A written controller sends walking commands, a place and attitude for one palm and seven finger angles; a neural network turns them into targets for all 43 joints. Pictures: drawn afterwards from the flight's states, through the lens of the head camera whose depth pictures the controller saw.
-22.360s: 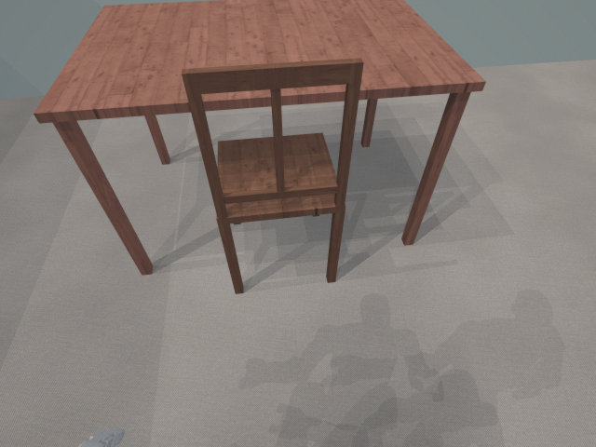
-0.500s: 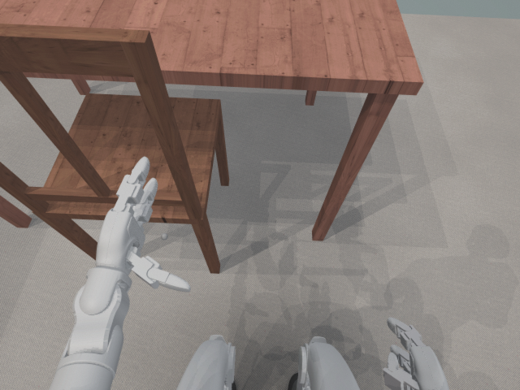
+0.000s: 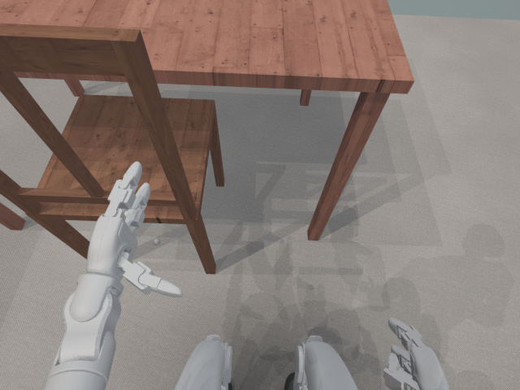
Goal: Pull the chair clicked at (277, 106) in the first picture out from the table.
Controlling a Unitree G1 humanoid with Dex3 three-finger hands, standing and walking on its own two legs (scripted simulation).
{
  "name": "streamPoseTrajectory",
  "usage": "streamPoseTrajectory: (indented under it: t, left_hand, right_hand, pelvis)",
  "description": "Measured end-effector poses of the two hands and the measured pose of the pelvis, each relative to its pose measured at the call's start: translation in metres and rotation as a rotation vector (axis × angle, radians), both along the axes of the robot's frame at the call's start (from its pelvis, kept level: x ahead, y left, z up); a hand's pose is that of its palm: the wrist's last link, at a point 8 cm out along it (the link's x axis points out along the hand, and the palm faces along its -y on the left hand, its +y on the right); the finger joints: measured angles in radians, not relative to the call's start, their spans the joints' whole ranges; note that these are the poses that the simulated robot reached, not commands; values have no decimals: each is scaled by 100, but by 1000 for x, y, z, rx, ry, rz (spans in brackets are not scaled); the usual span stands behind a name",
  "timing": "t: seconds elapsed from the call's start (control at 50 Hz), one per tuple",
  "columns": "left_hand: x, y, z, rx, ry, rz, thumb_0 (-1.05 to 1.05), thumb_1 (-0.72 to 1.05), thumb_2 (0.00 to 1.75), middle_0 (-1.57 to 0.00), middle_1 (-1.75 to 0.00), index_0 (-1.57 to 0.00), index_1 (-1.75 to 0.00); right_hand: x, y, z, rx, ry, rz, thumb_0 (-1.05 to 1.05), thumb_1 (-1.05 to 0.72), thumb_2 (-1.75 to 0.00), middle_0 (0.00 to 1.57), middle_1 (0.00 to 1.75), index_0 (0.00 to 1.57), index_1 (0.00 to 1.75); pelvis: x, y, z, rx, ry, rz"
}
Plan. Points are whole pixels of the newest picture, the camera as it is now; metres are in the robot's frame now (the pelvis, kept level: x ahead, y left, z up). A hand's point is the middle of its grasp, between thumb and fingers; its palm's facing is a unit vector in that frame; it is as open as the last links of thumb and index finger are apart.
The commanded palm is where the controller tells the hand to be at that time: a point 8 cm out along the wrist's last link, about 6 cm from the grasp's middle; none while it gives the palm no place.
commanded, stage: aim the fingers beside a spindle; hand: left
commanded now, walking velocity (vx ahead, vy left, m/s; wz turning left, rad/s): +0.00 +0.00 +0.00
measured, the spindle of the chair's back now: (58, 146) +0.49 +0.36 +0.03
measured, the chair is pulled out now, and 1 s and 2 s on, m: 0.00 0.00 0.00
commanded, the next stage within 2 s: push the fingers through the gap in 0.94 s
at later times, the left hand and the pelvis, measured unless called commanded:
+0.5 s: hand (142, 228) +0.34 +0.19 +0.02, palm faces +0.00 -1.00 -0.05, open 16.9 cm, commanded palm +0.32 +0.24 +0.03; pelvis +0.00 +0.01 +0.00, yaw +0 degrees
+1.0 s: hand (159, 233) +0.33 +0.16 +0.03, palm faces -0.09 -1.00 -0.02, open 17.0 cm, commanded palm +0.32 +0.23 +0.03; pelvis +0.01 +0.01 +0.01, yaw +0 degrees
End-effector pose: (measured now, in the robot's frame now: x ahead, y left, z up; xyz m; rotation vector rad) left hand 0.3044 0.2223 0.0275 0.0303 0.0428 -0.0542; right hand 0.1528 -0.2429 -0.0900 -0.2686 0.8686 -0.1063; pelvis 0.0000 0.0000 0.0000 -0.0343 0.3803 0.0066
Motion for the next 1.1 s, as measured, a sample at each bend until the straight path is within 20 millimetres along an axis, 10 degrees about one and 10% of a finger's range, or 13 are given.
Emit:
streamPoseTrajectory:
  t: [0.54,1.1]
  left_hand:
    - [17,26,-3,10,10,46,-1,-50,30,-6,-8,-6,-8]
    - [11,-6,-2,3,23,10,-1,-50,30,-6,-8,-6,-8]
  right_hand:
    - [-3,14,-3,5,24,7,1,-90,-90,20,30,20,30]
    - [10,18,3,22,17,9,1,-90,-90,20,30,20,30]
  pelvis:
    - [0,10,-1,-11,13,1]
    - [8,10,4,-2,9,-1]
